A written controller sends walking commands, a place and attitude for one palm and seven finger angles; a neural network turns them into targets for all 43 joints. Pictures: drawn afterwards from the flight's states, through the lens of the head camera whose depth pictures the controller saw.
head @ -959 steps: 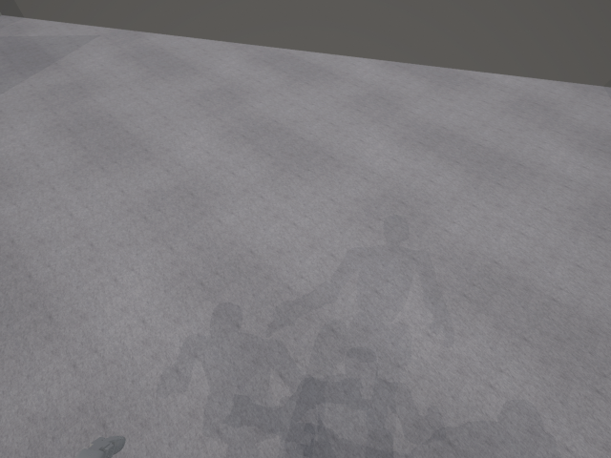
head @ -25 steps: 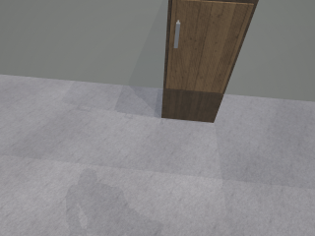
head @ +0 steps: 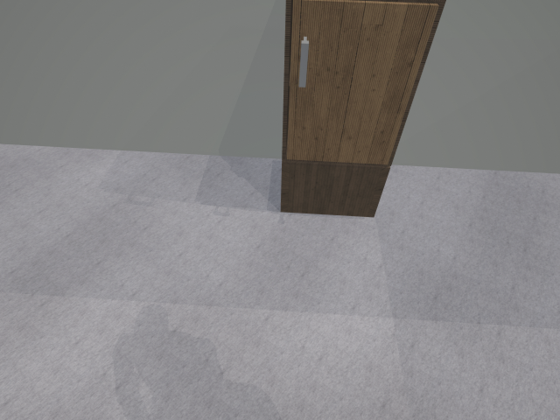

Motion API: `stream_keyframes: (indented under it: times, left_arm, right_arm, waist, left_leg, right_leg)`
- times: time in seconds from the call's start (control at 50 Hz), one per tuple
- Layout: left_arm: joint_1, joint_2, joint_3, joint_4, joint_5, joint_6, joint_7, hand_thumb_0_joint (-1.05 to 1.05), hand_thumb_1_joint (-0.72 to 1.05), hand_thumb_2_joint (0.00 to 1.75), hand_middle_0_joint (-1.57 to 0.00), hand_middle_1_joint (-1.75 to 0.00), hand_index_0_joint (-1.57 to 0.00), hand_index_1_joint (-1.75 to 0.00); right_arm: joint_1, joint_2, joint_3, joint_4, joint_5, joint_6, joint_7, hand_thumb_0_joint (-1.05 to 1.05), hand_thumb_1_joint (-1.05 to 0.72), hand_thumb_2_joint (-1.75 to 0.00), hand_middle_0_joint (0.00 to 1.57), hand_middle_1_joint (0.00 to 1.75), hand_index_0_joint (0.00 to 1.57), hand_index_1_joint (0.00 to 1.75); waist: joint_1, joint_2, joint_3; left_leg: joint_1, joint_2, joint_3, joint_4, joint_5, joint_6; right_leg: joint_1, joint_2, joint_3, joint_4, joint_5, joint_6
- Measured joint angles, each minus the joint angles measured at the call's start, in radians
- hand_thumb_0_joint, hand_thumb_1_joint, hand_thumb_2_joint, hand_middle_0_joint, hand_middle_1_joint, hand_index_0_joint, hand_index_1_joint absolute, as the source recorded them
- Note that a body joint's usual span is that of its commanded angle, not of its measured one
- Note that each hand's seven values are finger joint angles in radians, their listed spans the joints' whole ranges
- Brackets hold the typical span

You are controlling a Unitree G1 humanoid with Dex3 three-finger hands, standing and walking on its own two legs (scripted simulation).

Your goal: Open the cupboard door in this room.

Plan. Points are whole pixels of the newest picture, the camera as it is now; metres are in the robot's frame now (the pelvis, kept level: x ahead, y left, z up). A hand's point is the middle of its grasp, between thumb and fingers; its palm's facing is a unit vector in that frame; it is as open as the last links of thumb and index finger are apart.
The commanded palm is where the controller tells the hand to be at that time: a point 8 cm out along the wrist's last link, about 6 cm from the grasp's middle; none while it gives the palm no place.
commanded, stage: look at it before walking up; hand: left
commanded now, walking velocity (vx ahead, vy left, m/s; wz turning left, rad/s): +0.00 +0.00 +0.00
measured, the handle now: (303, 61) +1.14 -0.01 +0.00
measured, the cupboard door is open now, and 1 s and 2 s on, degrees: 0 0 0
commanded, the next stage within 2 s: walk to a spot facing it in 0.46 s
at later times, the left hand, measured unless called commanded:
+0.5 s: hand out of the picture -0.03 +0.16 -0.18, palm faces +0.04 -0.98 -0.18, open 7.4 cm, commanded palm none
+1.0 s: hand out of the picture +0.05 +0.15 -0.17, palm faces -0.12 -0.96 -0.26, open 7.4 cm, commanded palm none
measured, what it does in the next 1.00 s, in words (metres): stands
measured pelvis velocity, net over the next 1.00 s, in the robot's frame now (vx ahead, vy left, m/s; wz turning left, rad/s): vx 0.00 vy -0.04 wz -0.18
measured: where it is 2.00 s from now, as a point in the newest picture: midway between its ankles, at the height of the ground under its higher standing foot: outside the picture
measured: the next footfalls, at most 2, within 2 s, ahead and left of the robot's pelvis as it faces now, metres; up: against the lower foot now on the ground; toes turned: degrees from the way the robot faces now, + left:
left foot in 1.58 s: +0.37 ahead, -0.05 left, +0.00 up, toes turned -19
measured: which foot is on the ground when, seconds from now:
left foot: down 0.00-1.00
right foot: down 0.00-1.00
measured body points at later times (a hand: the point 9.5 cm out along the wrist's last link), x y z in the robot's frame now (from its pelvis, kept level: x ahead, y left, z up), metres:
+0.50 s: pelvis +0.00 +0.00 +0.00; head +0.00 +0.00 +0.45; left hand -0.03 +0.22 -0.16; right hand -0.02 -0.22 -0.16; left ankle -0.03 +0.10 -0.74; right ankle +0.00 -0.11 -0.74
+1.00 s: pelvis +0.00 -0.04 -0.02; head +0.01 -0.09 +0.42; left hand +0.06 +0.20 -0.15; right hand -0.03 -0.27 -0.20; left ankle -0.03 +0.09 -0.75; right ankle -0.02 -0.13 -0.74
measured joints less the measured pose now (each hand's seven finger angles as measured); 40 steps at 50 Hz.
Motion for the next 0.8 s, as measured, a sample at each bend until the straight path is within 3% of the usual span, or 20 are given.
stream_keyframes:
  times: [0.6,0.8]
  left_arm:
    - [-0.012,0.04,0.013,-0.012,0.004,-0.003,-0.01,0.0,0.91,0.9,-0.2,-0.3,-0.2,-0.3]
    - [-0.039,0.049,0.045,-0.061,0.011,0.051,-0.029,0.0,0.91,0.9,-0.2,-0.3,-0.2,-0.3]
  right_arm:
    - [-0.039,-0.057,-0.017,-0.02,0.0,-0.003,0.002,0.01,-0.91,-0.9,0.2,0.3,0.19,0.29]
    - [-0.096,-0.057,-0.042,-0.083,-0.009,0.032,-0.007,0.01,-0.91,-0.9,0.2,0.3,0.19,0.29]
  waist:
    - [0.006,0.002,0.022]
    - [0.015,-0.002,0.054]
  left_leg:
    - [-0.003,0.001,-0.007,0.002,0.009,0.0]
    - [-0.078,0.032,0.068,0.122,-0.048,-0.005]
  right_leg:
    - [0.002,0.0,-0.006,-0.004,0.009,-0.004]
    - [-0.122,0.02,0.07,0.141,-0.029,-0.015]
